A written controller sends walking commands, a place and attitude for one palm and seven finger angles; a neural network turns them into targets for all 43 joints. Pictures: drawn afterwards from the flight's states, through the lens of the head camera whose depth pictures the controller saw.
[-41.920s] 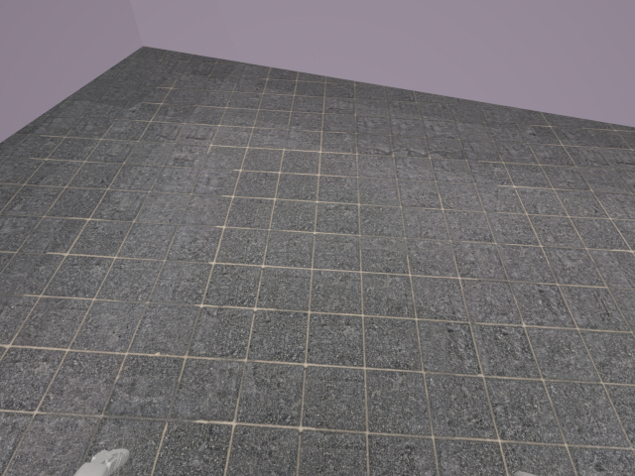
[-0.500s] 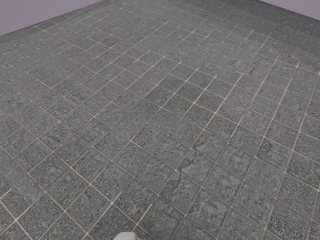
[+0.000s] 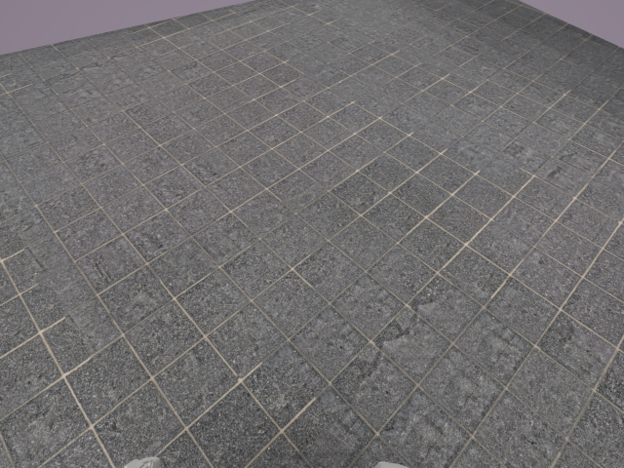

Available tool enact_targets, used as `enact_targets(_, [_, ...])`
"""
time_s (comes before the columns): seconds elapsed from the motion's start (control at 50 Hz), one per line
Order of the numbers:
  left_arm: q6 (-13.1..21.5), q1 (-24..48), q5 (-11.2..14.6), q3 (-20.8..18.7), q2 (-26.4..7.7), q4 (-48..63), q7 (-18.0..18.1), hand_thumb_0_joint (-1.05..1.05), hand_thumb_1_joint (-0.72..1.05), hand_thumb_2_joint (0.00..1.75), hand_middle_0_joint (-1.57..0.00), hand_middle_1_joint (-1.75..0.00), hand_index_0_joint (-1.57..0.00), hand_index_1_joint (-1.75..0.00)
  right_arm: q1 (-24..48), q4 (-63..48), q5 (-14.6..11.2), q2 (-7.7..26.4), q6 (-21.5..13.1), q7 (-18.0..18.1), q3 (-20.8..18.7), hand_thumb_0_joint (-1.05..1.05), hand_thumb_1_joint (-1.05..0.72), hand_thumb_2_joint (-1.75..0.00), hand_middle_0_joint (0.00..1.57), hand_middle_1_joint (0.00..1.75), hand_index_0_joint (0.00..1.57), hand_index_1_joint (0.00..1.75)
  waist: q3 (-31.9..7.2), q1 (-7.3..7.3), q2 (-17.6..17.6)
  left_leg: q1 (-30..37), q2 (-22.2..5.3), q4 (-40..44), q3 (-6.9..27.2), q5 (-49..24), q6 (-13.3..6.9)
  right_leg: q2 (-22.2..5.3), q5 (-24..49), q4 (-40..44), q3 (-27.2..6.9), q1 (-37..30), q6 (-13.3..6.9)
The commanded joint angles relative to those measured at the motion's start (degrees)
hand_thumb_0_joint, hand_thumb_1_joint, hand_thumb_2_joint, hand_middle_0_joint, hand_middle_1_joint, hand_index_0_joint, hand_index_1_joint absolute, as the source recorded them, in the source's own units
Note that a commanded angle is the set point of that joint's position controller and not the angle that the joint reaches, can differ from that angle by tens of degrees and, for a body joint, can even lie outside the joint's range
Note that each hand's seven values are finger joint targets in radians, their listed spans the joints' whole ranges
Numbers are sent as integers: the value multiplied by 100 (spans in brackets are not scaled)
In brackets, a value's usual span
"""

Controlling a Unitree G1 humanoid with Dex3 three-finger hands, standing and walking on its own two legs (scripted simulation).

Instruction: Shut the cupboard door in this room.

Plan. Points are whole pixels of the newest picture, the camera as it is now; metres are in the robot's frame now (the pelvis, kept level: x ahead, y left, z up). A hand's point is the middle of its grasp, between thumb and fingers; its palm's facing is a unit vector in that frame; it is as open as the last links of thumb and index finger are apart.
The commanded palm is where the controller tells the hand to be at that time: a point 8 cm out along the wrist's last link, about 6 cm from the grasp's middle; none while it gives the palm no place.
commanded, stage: turn or walk to find it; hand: left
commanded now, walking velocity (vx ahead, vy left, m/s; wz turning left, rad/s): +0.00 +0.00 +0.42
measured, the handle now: out of the picture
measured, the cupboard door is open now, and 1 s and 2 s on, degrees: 100 100 100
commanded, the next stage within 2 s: none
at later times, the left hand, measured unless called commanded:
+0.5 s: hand out of the picture -0.03 +0.17 -0.17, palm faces +0.29 -0.92 -0.25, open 7.3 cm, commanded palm none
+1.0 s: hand out of the picture -0.02 +0.16 -0.15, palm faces +0.46 -0.84 -0.30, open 7.3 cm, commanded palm none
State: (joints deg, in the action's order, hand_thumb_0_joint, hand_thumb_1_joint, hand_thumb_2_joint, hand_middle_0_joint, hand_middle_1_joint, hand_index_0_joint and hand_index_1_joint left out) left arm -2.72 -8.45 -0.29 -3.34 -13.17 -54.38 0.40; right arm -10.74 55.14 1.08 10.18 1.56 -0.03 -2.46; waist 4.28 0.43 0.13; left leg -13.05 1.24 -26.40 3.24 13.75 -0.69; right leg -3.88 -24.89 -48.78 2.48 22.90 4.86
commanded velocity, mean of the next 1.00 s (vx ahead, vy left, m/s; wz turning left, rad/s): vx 0.00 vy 0.00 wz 0.42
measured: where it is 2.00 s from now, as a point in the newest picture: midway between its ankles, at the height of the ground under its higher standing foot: outside the picture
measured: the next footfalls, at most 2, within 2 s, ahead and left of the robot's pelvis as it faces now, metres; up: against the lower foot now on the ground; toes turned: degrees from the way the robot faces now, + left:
right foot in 0.08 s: +0.05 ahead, -0.13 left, +0.00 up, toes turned -2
left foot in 0.56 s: -0.03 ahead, +0.11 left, +0.00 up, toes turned +21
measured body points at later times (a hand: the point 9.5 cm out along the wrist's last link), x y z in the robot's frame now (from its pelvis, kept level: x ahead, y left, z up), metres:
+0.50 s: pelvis -0.02 -0.03 +0.00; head +0.02 -0.03 +0.44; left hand -0.04 +0.22 -0.15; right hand +0.12 -0.26 -0.15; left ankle -0.07 +0.11 -0.71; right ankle +0.01 -0.13 -0.74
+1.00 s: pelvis -0.01 -0.06 -0.01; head +0.03 -0.08 +0.44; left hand -0.05 +0.20 -0.13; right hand +0.15 -0.27 -0.18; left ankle -0.09 +0.07 -0.68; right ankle +0.04 -0.14 -0.74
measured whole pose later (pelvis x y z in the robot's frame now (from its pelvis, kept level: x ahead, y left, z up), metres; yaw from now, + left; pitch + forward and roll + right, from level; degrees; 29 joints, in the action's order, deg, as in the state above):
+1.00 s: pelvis -0.01 -0.06 -0.01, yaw +27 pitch -1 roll +2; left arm -0.3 -10.5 -0.9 -2.9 -10.8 -51.7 0.7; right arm -11.2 55.5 0.8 13.8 4.2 -0.5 -4.9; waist 5.1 0.5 3.3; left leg -25.0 1.5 -57.1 3.7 26.5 1.4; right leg -3.8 -17.1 -34.4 7.8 16.6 -2.1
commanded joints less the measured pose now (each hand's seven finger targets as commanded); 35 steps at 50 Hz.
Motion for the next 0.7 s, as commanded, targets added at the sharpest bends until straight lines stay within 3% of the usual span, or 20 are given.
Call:
enact_targets(0.0, [203,-307,25,-70,-347,384,41,0,90,90,-20,-30,-20,-30,-68,-365,26,1223,-53,94,-352,0,-90,-90,20,30,20,30,-738,-51,939,228,-1225,124,1343,-2661,-742,226,526,1501,158,-689,-60])
enact_targets(0.02, [257,-543,26,-89,-406,332,50,0,90,90,-20,-30,-20,-30,-24,-390,-4,1185,-53,86,-352,0,-90,-90,20,30,20,30,-878,-188,771,-20,-1047,-174,1256,-2308,-541,159,1228,2336,171,-1280,-75])
enact_targets(0.04, [335,-774,-17,-137,-677,287,76,0,90,90,-20,-30,-20,-30,-77,-422,-58,972,-68,54,-334,0,-90,-90,20,30,20,30,-1070,-261,175,-680,-679,-696,964,-1285,-199,-384,1893,2924,-285,-2190,-192])
enact_targets(0.06, [387,-965,-116,-260,-1270,269,137,0,90,90,-20,-30,-20,-30,-92,-554,-89,549,-73,16,-263,0,-90,-90,20,30,20,30,-1099,-355,-1567,-1880,182,-2009,41,1233,238,-1936,2927,3070,-1764,-2873,-764])
enact_targets(0.08, [354,-1016,-72,-246,-1355,297,146,0,90,90,-20,-30,-20,-30,125,-638,-55,793,-1,47,-315,0,-90,-90,20,30,20,30,-869,-434,-1424,-1838,118,-3130,122,2279,263,-2554,3477,3074,-2024,-2037,-1335])
enact_targets(0.1, [356,-697,-67,-222,-1105,378,165,0,90,90,-20,-30,-20,-30,38,-533,-33,834,66,29,-355,0,-90,-90,20,30,20,30,-674,-253,-935,-1781,-30,-3838,320,1844,251,-2257,2903,3138,-1577,-1578,-1439])
enact_targets(0.12, [364,-360,-61,-223,-966,457,176,0,90,90,-20,-30,-20,-30,-49,-398,-11,814,118,1,-372,0,-90,-90,20,30,20,30,-478,-121,-1135,-1867,-138,-4203,300,1604,282,-2034,2382,3234,-1387,-1320,-1338])
enact_targets(0.14, [348,-167,-55,-177,-846,504,161,0,90,90,-20,-30,-20,-30,-80,-281,4,838,152,-31,-377,0,-90,-90,20,30,20,30,-292,-45,-902,-1860,-202,-4457,201,1269,328,-1762,2107,3217,-1064,-1189,-1227])
enact_targets(0.18, [374,-75,-63,-126,-656,566,155,0,90,90,-20,-30,-20,-30,-294,-176,20,701,167,-82,-349,0,-90,-90,20,30,20,30,-292,64,-866,-1850,-248,-4427,59,811,408,-1443,2381,3134,-414,-1256,-1008])
enact_targets(0.3, [374,-651,-110,-185,-803,392,156,0,90,90,-20,-30,-20,-30,134,-243,1,631,184,-97,-282,0,-90,-90,20,30,20,30,-296,-206,-882,-1702,-333,-3320,-286,985,548,-1581,2622,3097,-118,-1661,-1146])
enact_targets(0.42, [333,-897,-145,-272,-1048,211,128,0,90,90,-20,-30,-20,-30,451,-372,-54,533,73,-84,-162,0,-90,-90,20,30,20,30,-521,-393,-1085,-1105,-265,-1816,-680,1296,446,-1769,3469,2692,33,-1916,-1302])
enact_targets(0.46, [313,-797,-144,-281,-1068,159,127,0,90,90,-20,-30,-20,-30,259,-351,-69,539,33,-70,-156,0,-90,-90,20,30,20,30,-655,-271,-1121,-694,-245,-1171,-762,1054,394,-1784,3453,2439,124,-1844,-1198])
enact_targets(0.5, [277,-648,-81,-294,-1061,169,111,0,90,90,-20,-30,-20,-30,-102,-257,-55,652,-28,-71,-173,0,-90,-90,20,30,20,30,-802,-21,-817,216,-228,-33,-833,-21,316,-1621,2953,1893,505,-1393,-820])
enact_targets(0.52, [243,-680,-42,-260,-899,294,101,0,90,90,-20,-30,-20,-30,-341,-229,-42,961,-87,-74,-238,0,-90,-90,20,30,20,30,-1017,129,-78,976,-636,515,-302,-742,168,-1329,2286,1100,752,-812,-534])
enact_targets(0.54, [218,-785,-5,-148,-539,640,78,0,90,90,-20,-30,-20,-30,-560,-329,9,1491,-120,-55,-388,0,-90,-90,20,30,20,30,-1049,212,1375,1608,-2035,640,1666,-2655,-553,-493,-181,-28,987,641,-74])
enact_targets(0.56, [175,-262,-56,-49,-430,738,96,0,90,90,-20,-30,-20,-30,-784,-238,-12,1727,-64,-1,-445,0,-90,-90,20,30,20,30,-872,378,1258,1235,-2561,739,1841,-3461,-1097,-330,-1331,-846,538,846,-49])
enact_targets(0.58, [157,-141,-51,-97,-424,767,90,0,90,90,-20,-30,-20,-30,-684,-259,31,1634,-67,28,-407,0,-90,-90,20,30,20,30,-718,290,780,918,-2539,720,1593,-2856,-1285,-414,-1152,-1232,274,800,-118])
enact_targets(0.6, [136,-55,-80,-125,-327,663,85,0,90,90,-20,-30,-20,-30,-470,-281,44,1392,-117,83,-367,0,-90,-90,20,30,20,30,-609,235,1105,757,-2114,798,1556,-2565,-1162,-398,-828,-1356,78,946,-103])
enact_targets(0.62, [117,-43,-63,-151,-380,619,70,0,90,90,-20,-30,-20,-30,-178,-363,59,1270,-102,117,-333,0,-90,-90,20,30,20,30,-363,125,1149,437,-1935,798,1372,-2223,-1082,-386,-556,-1435,-4,910,-101])
enact_targets(0.68, [118,-133,-48,-147,-295,512,1,0,90,90,-20,-30,-20,-30,27,-436,50,1129,-140,134,-278,0,-90,-90,20,30,20,30,-338,-14,781,355,-1506,745,866,-2269,-827,-230,-65,-1179,13,709,-71])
